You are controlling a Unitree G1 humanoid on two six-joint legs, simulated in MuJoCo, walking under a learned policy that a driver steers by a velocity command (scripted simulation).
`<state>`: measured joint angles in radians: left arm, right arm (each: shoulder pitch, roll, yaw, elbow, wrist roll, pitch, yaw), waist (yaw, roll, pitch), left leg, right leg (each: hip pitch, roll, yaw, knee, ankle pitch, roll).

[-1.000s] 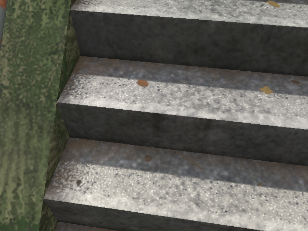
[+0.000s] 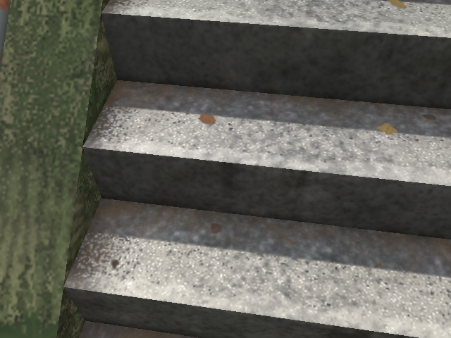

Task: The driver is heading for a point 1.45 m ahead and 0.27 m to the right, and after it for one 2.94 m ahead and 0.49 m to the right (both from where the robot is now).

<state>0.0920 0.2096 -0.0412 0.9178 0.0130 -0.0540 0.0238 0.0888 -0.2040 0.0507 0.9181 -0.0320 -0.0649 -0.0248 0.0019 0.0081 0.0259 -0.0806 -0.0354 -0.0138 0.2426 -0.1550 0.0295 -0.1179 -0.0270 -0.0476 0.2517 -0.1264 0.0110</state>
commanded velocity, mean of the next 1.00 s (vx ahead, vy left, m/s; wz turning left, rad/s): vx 0.50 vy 0.00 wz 0.00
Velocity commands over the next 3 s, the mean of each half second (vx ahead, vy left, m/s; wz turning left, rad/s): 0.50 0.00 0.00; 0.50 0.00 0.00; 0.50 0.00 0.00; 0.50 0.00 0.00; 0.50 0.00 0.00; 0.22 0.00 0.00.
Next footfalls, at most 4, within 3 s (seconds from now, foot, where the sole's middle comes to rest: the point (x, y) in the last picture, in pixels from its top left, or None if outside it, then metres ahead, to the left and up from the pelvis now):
none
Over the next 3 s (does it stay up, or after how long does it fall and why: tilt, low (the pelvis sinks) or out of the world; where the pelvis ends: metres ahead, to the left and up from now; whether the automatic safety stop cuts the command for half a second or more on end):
stays up -0.02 0.00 0.00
